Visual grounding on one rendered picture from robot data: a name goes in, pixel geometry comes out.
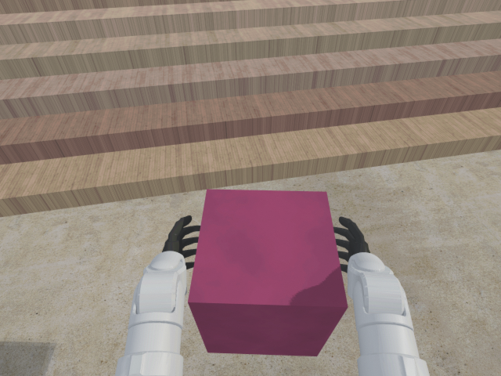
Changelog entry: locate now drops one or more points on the robot left forearm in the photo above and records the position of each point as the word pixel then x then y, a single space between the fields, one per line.
pixel 156 320

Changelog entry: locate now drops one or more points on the robot left hand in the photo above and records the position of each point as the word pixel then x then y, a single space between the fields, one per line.
pixel 175 241

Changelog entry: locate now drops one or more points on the carton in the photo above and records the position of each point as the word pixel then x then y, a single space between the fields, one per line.
pixel 267 276

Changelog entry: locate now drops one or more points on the robot right hand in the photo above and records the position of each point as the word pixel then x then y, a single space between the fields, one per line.
pixel 356 243

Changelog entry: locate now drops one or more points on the robot right forearm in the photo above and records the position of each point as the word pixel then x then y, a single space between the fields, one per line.
pixel 386 336

